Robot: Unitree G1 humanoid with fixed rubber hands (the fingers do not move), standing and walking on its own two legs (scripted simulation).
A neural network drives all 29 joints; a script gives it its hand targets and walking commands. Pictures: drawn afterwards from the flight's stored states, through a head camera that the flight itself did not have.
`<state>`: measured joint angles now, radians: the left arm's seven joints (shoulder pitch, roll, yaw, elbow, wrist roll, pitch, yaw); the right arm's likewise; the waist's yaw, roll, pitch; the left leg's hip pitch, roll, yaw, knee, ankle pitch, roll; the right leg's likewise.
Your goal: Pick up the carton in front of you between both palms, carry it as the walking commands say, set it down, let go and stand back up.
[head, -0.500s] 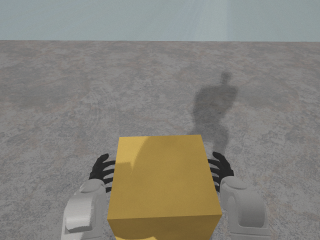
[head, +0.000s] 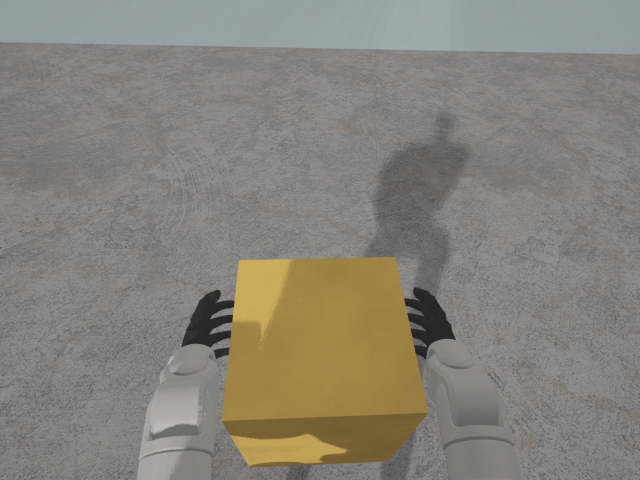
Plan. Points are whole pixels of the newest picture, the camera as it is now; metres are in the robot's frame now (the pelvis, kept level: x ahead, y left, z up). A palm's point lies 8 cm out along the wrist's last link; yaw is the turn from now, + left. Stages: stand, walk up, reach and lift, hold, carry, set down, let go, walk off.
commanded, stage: hold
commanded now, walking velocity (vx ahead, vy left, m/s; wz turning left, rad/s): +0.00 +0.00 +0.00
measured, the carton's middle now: (318, 367) +0.30 +0.00 -0.05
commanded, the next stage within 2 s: set down in 0.46 s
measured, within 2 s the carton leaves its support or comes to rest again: neither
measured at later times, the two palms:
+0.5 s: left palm (202, 345) +0.29 +0.15 +0.04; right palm (448, 361) +0.26 -0.15 +0.04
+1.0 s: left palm (221, 351) +0.35 +0.15 -0.09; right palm (413, 357) +0.33 -0.14 -0.08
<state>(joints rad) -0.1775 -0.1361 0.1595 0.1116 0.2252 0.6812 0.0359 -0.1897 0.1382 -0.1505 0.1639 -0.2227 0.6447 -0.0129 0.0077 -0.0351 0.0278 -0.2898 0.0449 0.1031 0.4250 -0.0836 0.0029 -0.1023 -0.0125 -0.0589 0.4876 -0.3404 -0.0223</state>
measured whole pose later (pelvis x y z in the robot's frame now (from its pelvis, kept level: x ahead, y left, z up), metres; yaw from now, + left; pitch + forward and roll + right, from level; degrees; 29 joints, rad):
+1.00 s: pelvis -0.04 +0.04 -0.03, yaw -8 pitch +14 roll -1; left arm -0.61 -0.18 0.50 0.52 0.41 0.30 0.00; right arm -0.66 0.14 -0.49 0.66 -0.40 0.24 0.04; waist 0.04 -0.05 0.12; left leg -0.78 -0.03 -0.07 0.71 -0.17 0.00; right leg -0.65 0.06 0.12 0.79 -0.38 0.02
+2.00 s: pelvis -0.08 +0.03 -0.27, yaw -13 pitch +47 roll -3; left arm -1.11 0.01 0.59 0.59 0.25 0.33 0.04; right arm -1.30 -0.10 -0.31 0.90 -0.16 0.27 -0.09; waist 0.15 -0.09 -0.01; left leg -2.09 -0.06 -0.12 1.65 -0.37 -0.07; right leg -1.95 0.19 0.07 1.76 -0.63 0.06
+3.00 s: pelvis -0.09 +0.02 -0.36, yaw -13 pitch +44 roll +4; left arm -1.40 0.17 0.68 0.84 0.17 0.25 -0.02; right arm -1.72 -0.27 0.07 1.19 0.01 0.25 -0.14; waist 0.25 -0.08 0.37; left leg -2.27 0.04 -0.05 1.97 -0.46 -0.09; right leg -2.20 0.23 0.06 2.12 -0.68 0.02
